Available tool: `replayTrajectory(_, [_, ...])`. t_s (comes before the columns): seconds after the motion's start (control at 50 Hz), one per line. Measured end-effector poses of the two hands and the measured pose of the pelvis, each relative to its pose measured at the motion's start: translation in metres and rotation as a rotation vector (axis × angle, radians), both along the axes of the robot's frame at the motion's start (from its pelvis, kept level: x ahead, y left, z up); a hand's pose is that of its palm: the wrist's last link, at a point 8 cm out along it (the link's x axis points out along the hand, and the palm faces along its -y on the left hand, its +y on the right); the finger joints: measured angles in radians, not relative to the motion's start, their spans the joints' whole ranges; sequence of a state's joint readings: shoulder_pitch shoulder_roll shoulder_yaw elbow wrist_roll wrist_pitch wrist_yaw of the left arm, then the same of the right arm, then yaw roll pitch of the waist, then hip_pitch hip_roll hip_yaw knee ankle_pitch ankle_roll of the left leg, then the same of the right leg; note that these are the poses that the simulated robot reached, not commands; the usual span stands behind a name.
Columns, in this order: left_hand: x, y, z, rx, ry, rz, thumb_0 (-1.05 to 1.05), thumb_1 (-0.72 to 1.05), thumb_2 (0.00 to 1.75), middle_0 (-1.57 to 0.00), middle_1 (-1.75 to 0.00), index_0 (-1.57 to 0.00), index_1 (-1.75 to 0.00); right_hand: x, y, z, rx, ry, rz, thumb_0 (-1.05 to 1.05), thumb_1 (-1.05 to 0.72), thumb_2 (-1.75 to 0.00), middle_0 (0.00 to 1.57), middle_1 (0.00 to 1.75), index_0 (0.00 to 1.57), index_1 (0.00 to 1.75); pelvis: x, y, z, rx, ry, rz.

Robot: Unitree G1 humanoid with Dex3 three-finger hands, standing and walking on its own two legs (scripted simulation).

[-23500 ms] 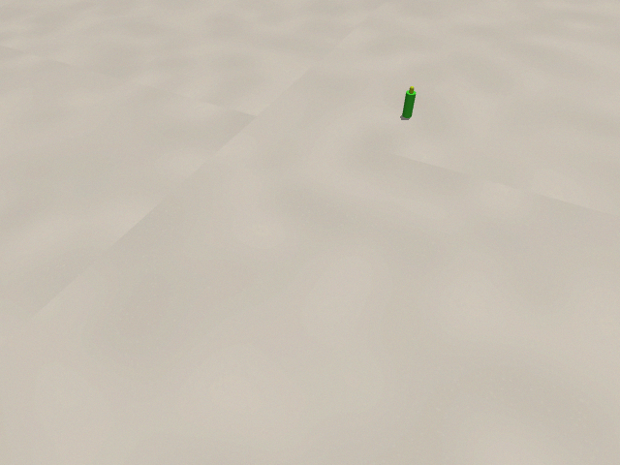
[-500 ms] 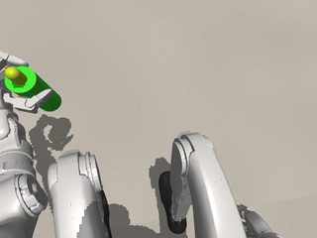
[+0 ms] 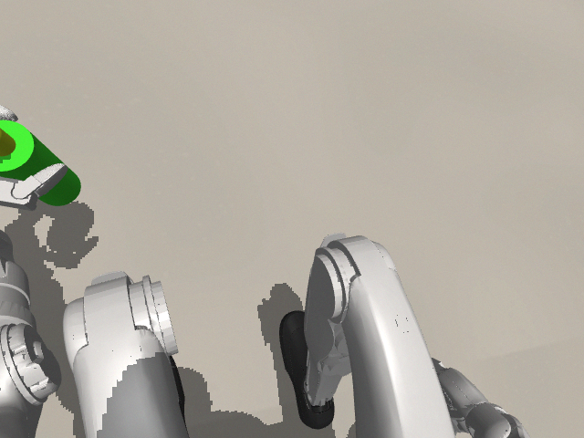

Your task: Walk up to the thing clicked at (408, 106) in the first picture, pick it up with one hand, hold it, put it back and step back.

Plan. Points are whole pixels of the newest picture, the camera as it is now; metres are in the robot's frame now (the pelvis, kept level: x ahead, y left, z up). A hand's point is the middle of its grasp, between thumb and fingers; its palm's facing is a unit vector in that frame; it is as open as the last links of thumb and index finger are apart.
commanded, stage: lower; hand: left
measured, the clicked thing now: (28, 164) +0.46 +0.28 -0.11
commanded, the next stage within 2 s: loosen in 1.20 s
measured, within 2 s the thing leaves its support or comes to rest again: rests again in 1.82 s
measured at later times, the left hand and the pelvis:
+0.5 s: hand (28, 165) +0.48 +0.29 -0.14, palm faces +0.31 -0.95 -0.02, open 9.3 cm; pelvis +0.00 +0.01 -0.01, yaw -3 degrees
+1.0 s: hand (36, 169) +0.48 +0.29 -0.17, palm faces +0.32 -0.95 -0.02, open 9.3 cm; pelvis -0.01 +0.01 -0.01, yaw -6 degrees
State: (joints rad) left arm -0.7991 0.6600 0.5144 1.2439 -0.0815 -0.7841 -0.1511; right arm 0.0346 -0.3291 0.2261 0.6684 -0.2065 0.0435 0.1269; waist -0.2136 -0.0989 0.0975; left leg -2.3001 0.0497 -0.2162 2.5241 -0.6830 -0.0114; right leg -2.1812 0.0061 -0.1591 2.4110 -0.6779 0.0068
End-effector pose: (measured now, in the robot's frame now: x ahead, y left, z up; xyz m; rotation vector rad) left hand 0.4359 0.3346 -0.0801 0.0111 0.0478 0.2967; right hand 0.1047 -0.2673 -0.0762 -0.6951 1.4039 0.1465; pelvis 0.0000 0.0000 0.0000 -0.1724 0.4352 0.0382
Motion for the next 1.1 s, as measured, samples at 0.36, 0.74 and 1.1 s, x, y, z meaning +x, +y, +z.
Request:
replayTrajectory(0.36, [0.000,0.001,-0.054,-0.011,0.012,0.023,-0.03,-0.51,1.04,-0.89,-1.26,-0.93,-1.27,0.010,0.010,0.015,-0.081,0.042,0.158,0.00,-0.91,-0.90,0.20,0.30,0.20,0.30,-0.003,0.006,-0.007,-0.055,-0.071,-0.021])
replayTrajectory(0.74, [0.005,0.001,-0.077,-0.009,0.018,0.033,-0.03,-0.51,1.04,-0.89,-1.26,-0.93,-1.27,0.008,0.022,0.025,-0.126,0.062,0.257,-0.01,-0.91,-0.90,0.20,0.30,0.20,0.30,-0.007,0.011,-0.011,-0.101,-0.126,-0.045])
replayTrajectory(1.1, [0.007,0.000,-0.092,-0.004,0.019,0.032,-0.03,-0.51,1.04,-0.89,-1.25,-0.93,-1.26,0.013,0.025,0.034,-0.171,0.087,0.319,-0.01,-0.91,-0.90,0.21,0.30,0.20,0.30,-0.009,0.014,-0.009,-0.129,-0.150,-0.056])
